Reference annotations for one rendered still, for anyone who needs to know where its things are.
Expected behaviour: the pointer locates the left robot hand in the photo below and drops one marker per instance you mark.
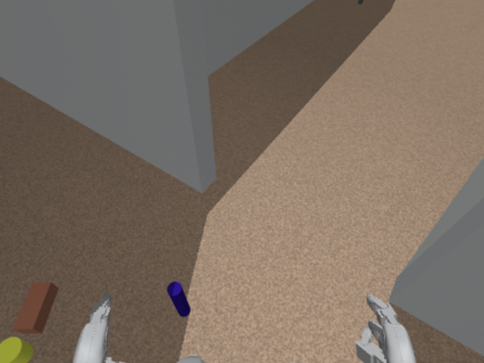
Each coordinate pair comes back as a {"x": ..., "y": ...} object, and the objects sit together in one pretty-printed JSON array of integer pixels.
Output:
[{"x": 93, "y": 340}]

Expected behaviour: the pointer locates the right robot hand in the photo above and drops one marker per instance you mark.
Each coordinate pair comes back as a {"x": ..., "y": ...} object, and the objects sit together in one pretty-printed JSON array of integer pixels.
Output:
[{"x": 394, "y": 342}]

